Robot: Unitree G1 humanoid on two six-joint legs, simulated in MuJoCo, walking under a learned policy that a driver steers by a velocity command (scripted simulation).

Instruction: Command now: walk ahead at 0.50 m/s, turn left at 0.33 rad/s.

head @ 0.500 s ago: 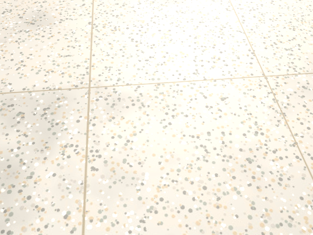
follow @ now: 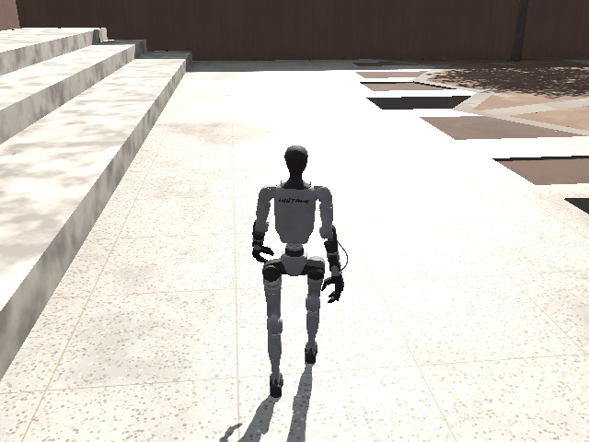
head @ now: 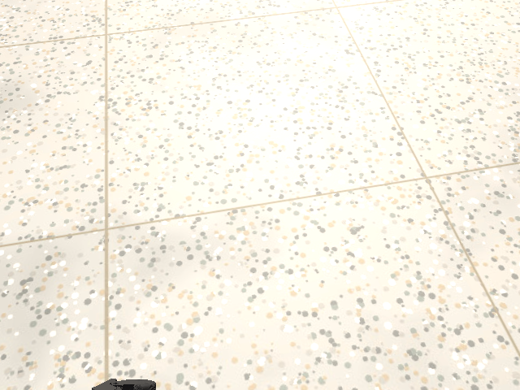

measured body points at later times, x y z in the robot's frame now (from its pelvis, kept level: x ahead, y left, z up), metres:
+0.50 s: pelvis +0.20 +0.01 -0.01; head +0.24 +0.03 +0.44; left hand +0.15 +0.26 -0.15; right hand +0.41 -0.18 -0.13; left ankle +0.28 +0.09 -0.73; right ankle +0.14 -0.10 -0.72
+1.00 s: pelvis +0.24 +0.00 +0.01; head +0.25 +0.00 +0.46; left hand +0.19 +0.26 -0.13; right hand +0.41 -0.19 -0.13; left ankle +0.28 +0.09 -0.73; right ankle +0.26 -0.11 -0.73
